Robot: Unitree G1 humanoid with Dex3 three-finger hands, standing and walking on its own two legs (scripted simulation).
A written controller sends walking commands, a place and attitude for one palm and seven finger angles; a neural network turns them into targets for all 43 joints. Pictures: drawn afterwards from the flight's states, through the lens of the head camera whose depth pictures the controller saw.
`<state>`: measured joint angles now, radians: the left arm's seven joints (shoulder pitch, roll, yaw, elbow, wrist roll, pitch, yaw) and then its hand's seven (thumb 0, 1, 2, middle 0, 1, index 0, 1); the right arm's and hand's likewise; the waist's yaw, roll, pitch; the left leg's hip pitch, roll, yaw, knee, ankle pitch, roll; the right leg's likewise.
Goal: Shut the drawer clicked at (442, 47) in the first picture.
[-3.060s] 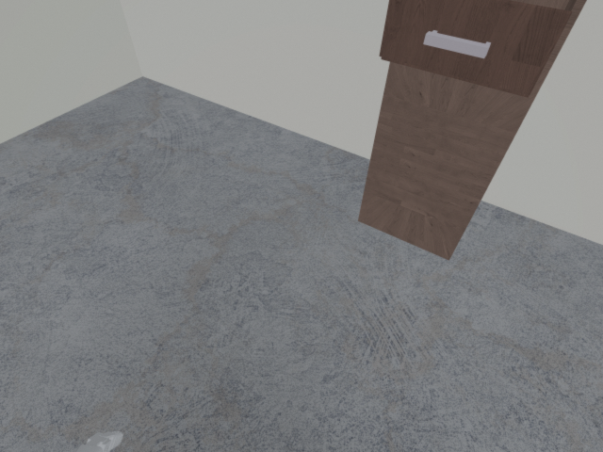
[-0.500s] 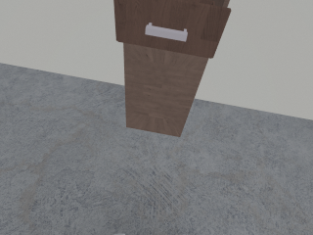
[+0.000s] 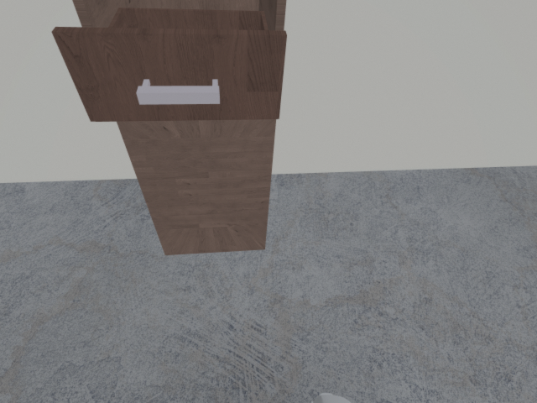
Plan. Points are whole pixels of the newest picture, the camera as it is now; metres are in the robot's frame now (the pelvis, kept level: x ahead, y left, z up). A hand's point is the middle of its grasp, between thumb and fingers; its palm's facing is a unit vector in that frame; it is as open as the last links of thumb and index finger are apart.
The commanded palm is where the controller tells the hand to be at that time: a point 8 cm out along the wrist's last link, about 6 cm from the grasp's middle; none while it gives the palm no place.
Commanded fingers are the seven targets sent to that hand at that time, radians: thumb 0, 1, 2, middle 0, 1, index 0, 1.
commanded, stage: take the last steps up to it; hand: left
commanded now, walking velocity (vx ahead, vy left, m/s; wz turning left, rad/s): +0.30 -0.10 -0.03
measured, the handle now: (180, 89) +0.62 +0.15 +0.14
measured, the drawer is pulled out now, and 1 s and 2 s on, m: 0.19 0.19 0.19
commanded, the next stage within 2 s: come to a stop and stand still in 0.46 s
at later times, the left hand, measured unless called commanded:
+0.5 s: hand out of the picture +0.13 +0.08 -0.18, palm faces +0.09 -0.98 -0.18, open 7.3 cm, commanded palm none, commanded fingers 0.00 0.90 0.90 -0.20 -0.30 -0.20 -0.30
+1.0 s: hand (221, 347) +0.26 +0.07 -0.18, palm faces +0.08 -0.96 -0.28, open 7.4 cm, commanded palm none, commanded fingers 0.00 0.90 0.90 -0.20 -0.30 -0.20 -0.30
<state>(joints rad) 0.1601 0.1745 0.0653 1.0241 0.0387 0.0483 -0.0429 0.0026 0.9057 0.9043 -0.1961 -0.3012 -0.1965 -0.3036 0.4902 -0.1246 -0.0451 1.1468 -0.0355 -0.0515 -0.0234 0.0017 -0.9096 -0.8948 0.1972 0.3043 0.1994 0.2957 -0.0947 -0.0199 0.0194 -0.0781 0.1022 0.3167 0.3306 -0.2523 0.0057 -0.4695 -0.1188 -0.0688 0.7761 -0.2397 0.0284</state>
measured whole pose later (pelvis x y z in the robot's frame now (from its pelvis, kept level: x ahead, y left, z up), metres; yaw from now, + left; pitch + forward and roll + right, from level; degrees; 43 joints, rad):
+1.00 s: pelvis +0.21 -0.13 -0.02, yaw +0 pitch -2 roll +2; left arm 0.21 0.19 0.07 1.00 0.02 0.03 0.04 0.00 0.91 0.90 -0.20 -0.30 -0.20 -0.30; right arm 0.12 -0.18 -0.06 1.04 -0.02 0.04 -0.03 -0.01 -0.93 -0.89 0.20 0.30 0.20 0.30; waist 0.02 0.00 0.08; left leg -0.30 0.08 0.14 0.54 -0.20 -0.02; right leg -0.31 -0.06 -0.05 0.73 -0.37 0.02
